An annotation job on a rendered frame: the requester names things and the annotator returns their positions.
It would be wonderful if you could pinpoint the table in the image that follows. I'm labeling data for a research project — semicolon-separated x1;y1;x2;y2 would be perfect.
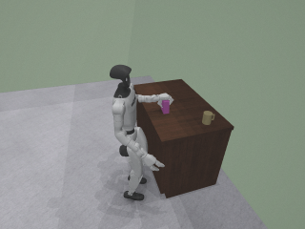
133;79;234;198

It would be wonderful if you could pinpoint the robot right hand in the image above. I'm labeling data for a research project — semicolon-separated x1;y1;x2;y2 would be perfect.
142;154;165;171

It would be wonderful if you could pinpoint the robot left forearm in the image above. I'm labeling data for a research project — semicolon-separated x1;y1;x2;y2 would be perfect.
137;94;160;103

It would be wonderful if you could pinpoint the robot head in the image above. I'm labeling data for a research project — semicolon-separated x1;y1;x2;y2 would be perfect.
110;65;132;98

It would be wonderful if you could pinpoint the robot right forearm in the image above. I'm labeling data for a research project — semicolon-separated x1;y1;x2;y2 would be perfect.
116;133;148;158

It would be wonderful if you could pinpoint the left robot upper arm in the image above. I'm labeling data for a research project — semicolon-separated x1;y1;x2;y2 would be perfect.
130;83;137;100

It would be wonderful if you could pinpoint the sponge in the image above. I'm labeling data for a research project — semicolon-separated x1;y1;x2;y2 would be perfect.
160;99;170;115

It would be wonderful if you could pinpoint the robot torso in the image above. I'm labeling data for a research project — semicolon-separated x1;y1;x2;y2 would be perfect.
112;87;137;141

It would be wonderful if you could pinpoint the right robot upper arm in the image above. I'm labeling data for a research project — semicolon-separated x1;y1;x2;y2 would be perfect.
112;99;127;137

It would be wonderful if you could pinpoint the robot left hand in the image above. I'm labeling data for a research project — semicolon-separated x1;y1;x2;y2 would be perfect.
157;93;173;108

